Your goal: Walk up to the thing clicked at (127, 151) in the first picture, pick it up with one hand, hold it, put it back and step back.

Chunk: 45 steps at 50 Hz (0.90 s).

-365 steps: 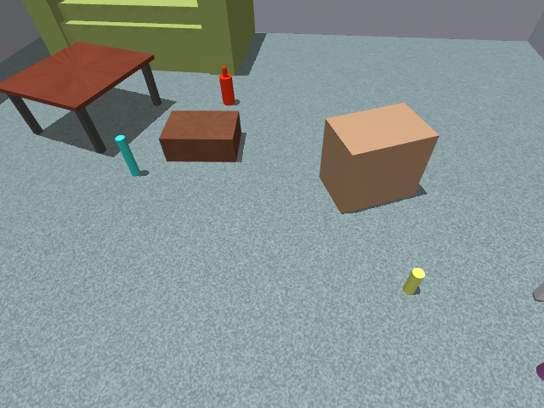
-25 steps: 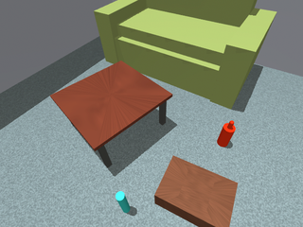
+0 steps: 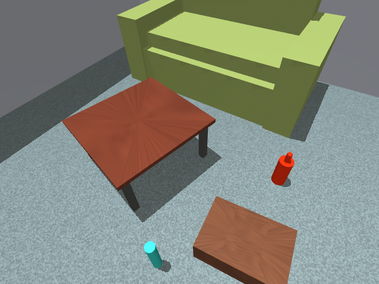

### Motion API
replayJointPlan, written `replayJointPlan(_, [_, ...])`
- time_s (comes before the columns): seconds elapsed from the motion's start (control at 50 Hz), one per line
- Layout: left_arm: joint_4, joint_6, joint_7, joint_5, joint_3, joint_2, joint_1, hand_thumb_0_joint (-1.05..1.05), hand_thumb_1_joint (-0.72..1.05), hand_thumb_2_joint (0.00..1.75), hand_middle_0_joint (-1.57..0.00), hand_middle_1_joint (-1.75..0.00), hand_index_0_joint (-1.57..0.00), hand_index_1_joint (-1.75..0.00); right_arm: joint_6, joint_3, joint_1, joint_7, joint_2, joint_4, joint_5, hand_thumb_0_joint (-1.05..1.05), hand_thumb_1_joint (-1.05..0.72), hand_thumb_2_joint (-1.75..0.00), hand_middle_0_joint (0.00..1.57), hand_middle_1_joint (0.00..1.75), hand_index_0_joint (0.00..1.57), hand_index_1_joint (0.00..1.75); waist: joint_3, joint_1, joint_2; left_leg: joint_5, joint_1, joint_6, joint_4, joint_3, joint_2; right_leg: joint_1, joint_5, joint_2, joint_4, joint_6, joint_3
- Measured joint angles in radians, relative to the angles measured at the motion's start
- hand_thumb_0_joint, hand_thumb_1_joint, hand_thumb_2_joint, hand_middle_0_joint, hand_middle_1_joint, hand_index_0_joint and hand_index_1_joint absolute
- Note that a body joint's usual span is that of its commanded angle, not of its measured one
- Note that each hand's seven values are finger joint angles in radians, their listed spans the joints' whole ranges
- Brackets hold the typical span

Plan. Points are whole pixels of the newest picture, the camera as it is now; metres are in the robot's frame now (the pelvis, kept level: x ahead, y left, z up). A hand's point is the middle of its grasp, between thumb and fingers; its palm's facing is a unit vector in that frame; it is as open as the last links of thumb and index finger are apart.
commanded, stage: stand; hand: left
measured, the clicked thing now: (154, 255) +0.37 +0.22 -0.66
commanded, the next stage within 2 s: go down in 0.54 s
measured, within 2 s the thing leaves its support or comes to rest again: neither
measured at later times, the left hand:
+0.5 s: hand out of the picture +0.07 +0.26 -0.16, palm faces -0.03 -0.94 -0.35, open 7.4 cm
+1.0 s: hand out of the picture +0.15 +0.27 -0.17, palm faces +0.04 -0.94 -0.34, open 13.8 cm
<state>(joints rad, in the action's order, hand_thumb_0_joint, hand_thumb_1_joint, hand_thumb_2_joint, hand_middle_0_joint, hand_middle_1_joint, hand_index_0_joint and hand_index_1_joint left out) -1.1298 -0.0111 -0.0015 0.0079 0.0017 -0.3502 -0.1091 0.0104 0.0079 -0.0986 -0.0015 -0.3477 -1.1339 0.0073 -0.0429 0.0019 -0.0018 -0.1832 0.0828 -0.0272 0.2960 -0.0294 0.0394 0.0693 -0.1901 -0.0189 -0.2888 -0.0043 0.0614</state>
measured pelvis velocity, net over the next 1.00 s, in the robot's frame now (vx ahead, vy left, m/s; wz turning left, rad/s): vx -0.01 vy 0.01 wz -0.01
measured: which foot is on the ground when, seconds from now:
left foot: down 0.00-1.00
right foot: down 0.00-1.00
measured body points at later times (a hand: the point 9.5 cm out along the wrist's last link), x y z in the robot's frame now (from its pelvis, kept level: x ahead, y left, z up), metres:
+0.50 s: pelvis +0.00 +0.00 +0.00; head +0.01 +0.00 +0.45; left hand +0.07 +0.30 -0.13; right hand +0.07 -0.30 -0.13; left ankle -0.01 +0.13 -0.75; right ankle -0.02 -0.12 -0.75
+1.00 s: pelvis -0.01 +0.01 -0.03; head +0.05 +0.01 +0.42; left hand +0.15 +0.32 -0.15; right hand +0.08 -0.26 -0.14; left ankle -0.01 +0.13 -0.75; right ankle -0.02 -0.12 -0.75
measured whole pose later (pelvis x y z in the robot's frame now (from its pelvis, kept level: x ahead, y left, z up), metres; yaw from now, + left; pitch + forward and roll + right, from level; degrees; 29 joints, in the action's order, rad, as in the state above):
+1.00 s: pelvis -0.01 +0.01 -0.03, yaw +0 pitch +8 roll -1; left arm -0.93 0.07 0.04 0.08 -0.21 -0.35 -0.01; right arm 0.04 -0.02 -0.26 0.02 -0.24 -0.73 -0.03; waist 0.02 -0.03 0.01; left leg -0.33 0.47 -0.02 0.66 -0.02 0.05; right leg 0.45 -0.33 -0.03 -0.64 0.00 0.05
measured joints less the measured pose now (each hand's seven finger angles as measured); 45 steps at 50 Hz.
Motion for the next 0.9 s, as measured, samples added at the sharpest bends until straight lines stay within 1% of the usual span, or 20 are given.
replayJointPlan(0.66, [0.003,0.001,0.0,0.0,0.002,-0.001,-0.009,0.01,0.9,0.9,-0.2,-0.3,-0.2,-0.3,0.0,0.0,-0.009,0.0,0.0,0.001,0.001,0.0,-0.91,-0.9,0.21,0.3,0.21,0.3,-0.003,0.0,-0.001,-0.002,0.0,0.001,-0.001,-0.005,-0.001,0.003,-0.002,-0.002,-0.003,-0.002,-0.005])
replayJointPlan(0.68, [0.029,0.003,-0.004,-0.01,-0.005,0.003,-0.015,0.01,0.89,0.89,-0.19,-0.29,-0.2,-0.29,-0.005,0.0,-0.023,0.007,0.001,0.038,-0.014,0.0,-0.91,-0.9,0.21,0.3,0.21,0.3,0.003,-0.003,-0.001,-0.007,0.021,0.003,0.014,-0.002,-0.002,0.023,-0.007,-0.002,-0.016,-0.001,-0.002])
replayJointPlan(0.7, [0.055,-0.002,-0.01,-0.02,-0.015,0.011,-0.008,0.01,0.88,0.88,-0.18,-0.28,-0.18,-0.28,0.005,-0.001,-0.043,0.018,0.004,0.089,-0.03,0.0,-0.92,-0.9,0.21,0.3,0.21,0.3,0.001,-0.003,-0.003,-0.014,0.048,0.005,0.037,0.003,-0.003,0.047,-0.015,-0.004,-0.038,-0.001,0.001])
replayJointPlan(0.74, [0.062,-0.015,-0.011,-0.016,-0.049,0.025,0.044,0.01,0.83,0.83,-0.15,-0.24,-0.15,-0.24,0.022,-0.006,-0.07,0.032,0.016,0.17,-0.049,0.0,-0.93,-0.91,0.21,0.3,0.2,0.3,-0.009,-0.003,-0.004,-0.027,0.103,0.007,0.083,0.01,-0.004,0.098,-0.029,-0.007,-0.081,0.001,0.008])
replayJointPlan(0.78, [0.045,-0.01,0.001,0.004,-0.084,0.025,0.109,0.01,0.75,0.76,-0.12,-0.19,-0.12,-0.19,0.028,-0.012,-0.082,0.037,0.036,0.228,-0.051,0.0,-0.95,-0.91,0.21,0.3,0.2,0.3,-0.011,-0.005,0.001,-0.042,0.169,0.006,0.136,0.014,-0.001,0.163,-0.045,-0.007,-0.133,0.003,0.009])
replayJointPlan(0.82, [0.043,-0.007,0.016,0.033,-0.129,0.017,0.154,0.01,0.66,0.66,-0.1,-0.16,-0.1,-0.16,0.031,-0.021,-0.092,0.035,0.061,0.273,-0.042,0.0,-0.96,-0.91,0.21,0.3,0.2,0.3,0.0,-0.009,0.01,-0.061,0.235,0.004,0.19,0.013,0.002,0.231,-0.063,-0.006,-0.188,0.005,0.006])
replayJointPlan(0.86, [0.073,0.004,0.026,0.053,-0.163,0.009,0.163,0.01,0.54,0.55,-0.08,-0.12,-0.08,-0.12,0.03,-0.026,-0.109,0.031,0.082,0.314,-0.038,0.0,-0.96,-0.91,0.21,0.3,0.2,0.3,0.012,-0.015,0.016,-0.081,0.282,0.004,0.235,0.009,0.005,0.28,-0.082,-0.005,-0.234,0.006,0.0])
replayJointPlan(0.9, [0.109,0.023,0.031,0.062,-0.18,0.003,0.154,0.01,0.43,0.45,-0.07,-0.1,-0.07,-0.1,0.029,-0.028,-0.127,0.029,0.098,0.345,-0.038,0.0,-0.96,-0.91,0.21,0.3,0.2,0.3,0.023,-0.022,0.019,-0.098,0.31,0.005,0.268,0.007,0.007,0.308,-0.096,-0.005,-0.265,0.005,-0.003])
